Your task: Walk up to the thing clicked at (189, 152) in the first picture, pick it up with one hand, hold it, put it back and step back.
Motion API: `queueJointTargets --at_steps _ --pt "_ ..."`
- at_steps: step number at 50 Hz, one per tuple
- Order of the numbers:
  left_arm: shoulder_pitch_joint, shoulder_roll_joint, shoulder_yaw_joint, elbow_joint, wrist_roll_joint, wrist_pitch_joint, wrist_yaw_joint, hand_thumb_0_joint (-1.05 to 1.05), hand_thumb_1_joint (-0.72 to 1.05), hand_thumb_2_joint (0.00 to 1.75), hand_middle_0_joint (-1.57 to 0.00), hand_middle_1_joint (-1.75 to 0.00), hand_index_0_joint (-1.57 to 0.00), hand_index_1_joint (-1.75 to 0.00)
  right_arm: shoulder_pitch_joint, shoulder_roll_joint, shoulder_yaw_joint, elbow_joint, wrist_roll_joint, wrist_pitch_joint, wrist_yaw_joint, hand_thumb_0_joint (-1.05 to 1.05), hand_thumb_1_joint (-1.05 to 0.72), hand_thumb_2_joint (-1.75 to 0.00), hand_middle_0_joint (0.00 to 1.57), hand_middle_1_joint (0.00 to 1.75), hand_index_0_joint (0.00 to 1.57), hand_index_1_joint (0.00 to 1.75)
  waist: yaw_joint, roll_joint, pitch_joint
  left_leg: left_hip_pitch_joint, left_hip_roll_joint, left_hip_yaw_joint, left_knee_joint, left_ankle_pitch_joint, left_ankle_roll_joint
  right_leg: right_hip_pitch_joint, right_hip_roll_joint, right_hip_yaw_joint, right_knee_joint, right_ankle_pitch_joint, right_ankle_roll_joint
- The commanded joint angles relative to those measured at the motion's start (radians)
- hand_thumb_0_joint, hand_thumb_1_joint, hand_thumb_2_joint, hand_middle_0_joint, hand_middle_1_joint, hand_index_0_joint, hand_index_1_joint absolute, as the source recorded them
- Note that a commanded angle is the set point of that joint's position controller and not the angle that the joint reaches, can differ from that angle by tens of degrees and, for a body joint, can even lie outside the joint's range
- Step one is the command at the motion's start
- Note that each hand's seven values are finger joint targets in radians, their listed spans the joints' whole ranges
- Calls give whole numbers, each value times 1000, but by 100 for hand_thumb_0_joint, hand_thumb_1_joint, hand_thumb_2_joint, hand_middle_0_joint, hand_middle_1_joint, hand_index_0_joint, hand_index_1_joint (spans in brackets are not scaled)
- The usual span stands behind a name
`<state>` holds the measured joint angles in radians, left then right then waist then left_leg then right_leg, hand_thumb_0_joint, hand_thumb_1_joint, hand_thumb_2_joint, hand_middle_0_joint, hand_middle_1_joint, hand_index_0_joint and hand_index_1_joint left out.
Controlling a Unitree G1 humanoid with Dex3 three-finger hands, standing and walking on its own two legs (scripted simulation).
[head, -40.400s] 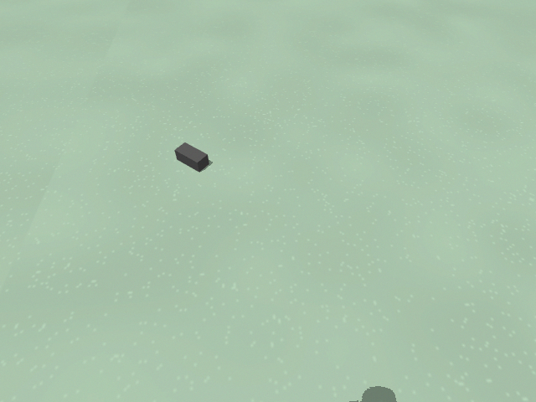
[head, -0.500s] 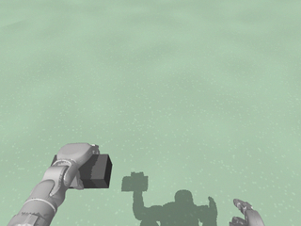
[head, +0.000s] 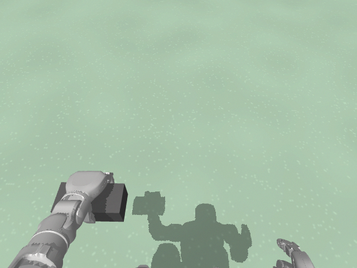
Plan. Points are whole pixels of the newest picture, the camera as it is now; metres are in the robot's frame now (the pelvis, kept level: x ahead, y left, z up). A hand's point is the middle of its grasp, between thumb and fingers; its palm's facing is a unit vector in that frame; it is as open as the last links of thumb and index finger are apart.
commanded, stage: crouch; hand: left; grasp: from above
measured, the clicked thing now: (92, 202) +0.31 +0.23 -0.12
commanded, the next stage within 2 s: lower in 1.54 s
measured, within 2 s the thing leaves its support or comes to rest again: neither
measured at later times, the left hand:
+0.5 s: hand (114, 204) +0.37 +0.23 -0.33, palm faces -0.44 +0.04 -0.90, open 10.6 cm
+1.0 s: hand (123, 212) +0.39 +0.23 -0.50, palm faces -0.45 +0.01 -0.89, open 10.6 cm
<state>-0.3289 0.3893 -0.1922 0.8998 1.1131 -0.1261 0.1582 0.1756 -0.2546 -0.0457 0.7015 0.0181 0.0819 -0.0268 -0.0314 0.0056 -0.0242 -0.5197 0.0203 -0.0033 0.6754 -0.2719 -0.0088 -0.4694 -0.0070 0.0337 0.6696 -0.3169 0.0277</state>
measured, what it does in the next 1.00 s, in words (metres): lowers itself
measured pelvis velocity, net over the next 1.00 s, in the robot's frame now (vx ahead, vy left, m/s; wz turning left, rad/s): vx -0.05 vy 0.00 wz -0.09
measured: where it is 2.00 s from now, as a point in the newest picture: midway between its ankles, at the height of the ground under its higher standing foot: outside the picture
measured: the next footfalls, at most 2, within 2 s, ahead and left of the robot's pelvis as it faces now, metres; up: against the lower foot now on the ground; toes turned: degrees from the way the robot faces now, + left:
none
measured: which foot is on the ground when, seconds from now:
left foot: down 0.00-1.00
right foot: down 0.00-1.00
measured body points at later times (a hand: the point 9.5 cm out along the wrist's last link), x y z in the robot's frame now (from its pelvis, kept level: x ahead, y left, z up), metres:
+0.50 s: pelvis -0.04 +0.01 -0.20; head +0.13 +0.02 +0.21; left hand +0.39 +0.22 -0.28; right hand -0.02 -0.27 -0.32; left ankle +0.04 +0.12 -0.72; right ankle +0.01 -0.14 -0.72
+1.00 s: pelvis -0.05 +0.00 -0.32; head +0.18 +0.04 +0.06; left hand +0.41 +0.23 -0.45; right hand +0.01 -0.28 -0.44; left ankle +0.04 +0.12 -0.72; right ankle +0.01 -0.14 -0.72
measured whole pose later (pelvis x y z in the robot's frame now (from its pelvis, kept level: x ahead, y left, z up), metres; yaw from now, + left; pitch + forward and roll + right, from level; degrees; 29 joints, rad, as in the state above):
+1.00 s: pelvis -0.05 +0.00 -0.32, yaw -5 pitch +38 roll -7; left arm -0.83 0.57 0.03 1.31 1.26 -0.15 0.42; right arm 0.13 -0.24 -0.02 0.74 -0.12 -0.06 0.08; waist -0.18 0.00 -0.15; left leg -2.10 0.02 -0.12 2.08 -0.65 -0.02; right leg -2.00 0.05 -0.04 2.04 -0.72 0.05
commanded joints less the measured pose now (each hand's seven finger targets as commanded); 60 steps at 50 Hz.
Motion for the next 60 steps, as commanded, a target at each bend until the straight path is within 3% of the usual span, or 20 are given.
queueJointTargets --at_steps 1,4,6,10,12,13,15,18,22,23,26,29,34,36,41,48,51,56,59,60 --pt "-433 167 86 -67 53 -6 154 0 73 100 -105 -88 -106 -87 66 -157 -73 -64 -22 -39 10 0 -90 -90 20 30 20 30 -57 33 -340 67 -18 8 162 120 4 -246 37 -42 103 118 -43" --pt "-497 212 119 -20 91 -4 215 0 72 99 -105 -85 -106 -84 99 -165 -84 -64 -32 -48 17 0 -90 -90 20 30 20 30 -51 84 -425 -67 -19 10 285 79 5 -364 38 -45 227 84 -48" --pt "-543 191 113 4 96 -1 241 0 71 98 -103 -86 -105 -85 110 -168 -87 -63 -39 -56 16 0 -90 -90 20 30 20 30 -65 91 -470 -151 -21 4 352 46 7 -442 43 -52 306 60 -51" --pt "-602 253 157 77 100 19 278 0 71 94 -103 -83 -105 -81 136 -175 -88 -50 -52 -73 3 0 -90 -90 20 30 20 30 -64 117 -567 -309 -24 -5 482 -20 15 -580 47 -64 451 -2 -62" --pt "-620 236 151 104 93 28 281 0 71 94 -104 -80 -105 -79 154 -175 -89 -44 -59 -81 -2 0 -89 -90 20 30 20 30 -76 101 -614 -381 -18 -11 554 -36 22 -647 48 -67 514 -16 -62" --pt "-655 259 163 85 88 29 282 0 70 95 -103 -80 -104 -80 152 -175 -91 -43 -61 -85 -4 0 -89 -90 20 30 20 30 -74 121 -662 -409 -20 -10 590 -40 24 -669 49 -65 549 -19 -64" --pt "-612 254 166 142 82 43 274 0 70 92 -102 -82 -104 -80 160 -175 -90 -33 -66 -90 -6 0 -90 -90 20 30 20 30 -78 101 -677 -472 -18 -19 646 -39 28 -721 47 -74 610 -17 -61" --pt "-667 319 195 125 89 41 263 0 68 92 -103 -79 -103 -78 164 -175 -89 -34 -73 -95 -6 0 -90 -90 20 30 20 30 -78 145 -717 -549 -21 -24 703 -97 24 -809 45 -77 679 -70 -64" --pt "-707 320 205 133 83 27 250 0 67 94 -103 -79 -103 -78 166 -174 -84 -36 -82 -104 2 0 -90 -90 20 30 20 30 -99 138 -722 -671 -21 -36 779 -225 23 -932 48 -85 755 -179 -66" --pt "-683 320 208 180 89 26 246 0 68 95 -103 -80 -104 -79 168 -179 -82 -28 -84 -107 5 0 -90 -90 20 30 20 30 -109 127 -714 -690 -19 -47 805 -222 24 -976 46 -90 784 -183 -66" --pt "-740 354 226 135 90 3 246 0 70 93 -103 -79 -105 -78 171 -183 -80 -24 -93 -120 18 0 -90 -90 20 30 20 30 -110 153 -805 -706 -18 -61 882 -190 25 -1038 48 -102 861 -166 -68" --pt "-797 376 234 133 106 -23 259 0 70 95 -105 -79 -106 -79 178 -183 -69 -4 -100 -130 30 0 -90 -90 20 30 20 30 -133 167 -800 -786 -19 -59 945 -213 27 -1098 47 -106 905 -175 -63" --pt "-812 407 262 154 133 -37 288 0 69 95 -105 -77 -106 -77 177 -203 -63 9 -117 -147 56 0 -90 -90 20 30 20 30 -130 258 -858 -759 -10 -86 1008 -187 11 -1217 38 -126 1014 -178 -67" --pt "-847 384 243 154 133 -39 298 0 67 95 -105 -76 -105 -76 175 -201 -63 18 -120 -150 64 0 -90 -90 20 30 20 30 -139 270 -868 -761 -6 -83 1039 -175 11 -1248 42 -132 1036 -165 -67" --pt "-871 419 259 184 136 -23 319 0 65 98 -104 -76 -103 -77 175 -198 -53 27 -130 -154 77 0 -91 -90 20 30 20 30 -139 281 -889 -817 -5 -60 1127 -149 20 -1271 50 -132 1085 -126 -65" --pt "-872 432 260 230 136 -19 307 0 66 98 -104 -78 -104 -78 176 -198 -42 23 -138 -150 93 0 -91 -90 20 30 20 30 -158 266 -857 -924 -5 -47 1215 -133 27 -1287 62 -139 1149 -92 -60" --pt "-868 465 277 252 132 -23 303 0 66 97 -103 -77 -103 -78 174 -192 -39 26 -139 -147 99 0 -91 -90 20 30 20 30 -149 257 -830 -979 -4 -37 1249 -145 32 -1282 68 -135 1167 -89 -57" --pt "-870 457 277 259 130 -37 292 0 65 92 -101 -79 -102 -78 174 -192 -34 23 -143 -141 110 0 -91 -90 20 30 20 30 -158 274 -819 -1011 -2 -42 1286 -149 30 -1316 70 -143 1215 -97 -58" --pt "-858 508 309 275 145 -44 295 0 63 91 -100 -76 -101 -76 180 -207 -33 27 -141 -134 112 0 -91 -90 20 30 20 30 -146 282 -810 -1030 -3 -48 1291 -154 24 -1348 70 -152 1248 -107 -61" --pt "-848 502 302 279 144 -47 291 0 65 93 -101 -77 -102 -76 175 -198 -33 19 -142 -133 117 0 -91 -90 20 30 20 30 -147 281 -815 -1025 -1 -47 1302 -160 26 -1346 74 -152 1247 -114 -62"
